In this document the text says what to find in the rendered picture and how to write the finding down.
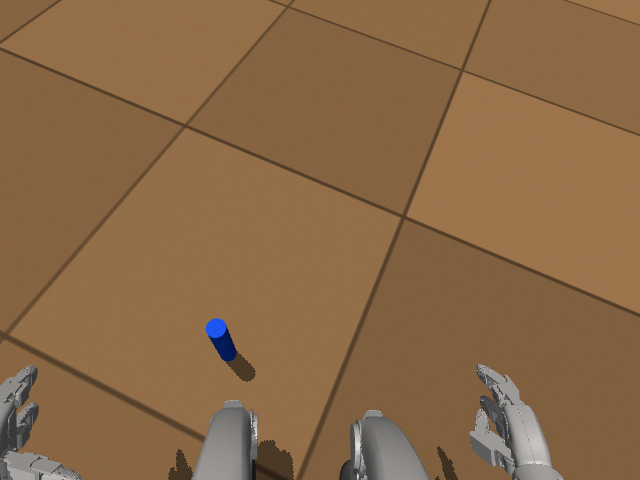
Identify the left robot hand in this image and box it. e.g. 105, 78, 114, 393
0, 365, 83, 480

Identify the right robot arm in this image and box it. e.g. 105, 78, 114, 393
512, 464, 564, 480

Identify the right robot hand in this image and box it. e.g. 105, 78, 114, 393
469, 364, 553, 476

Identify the can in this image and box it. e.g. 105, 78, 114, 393
206, 318, 237, 362

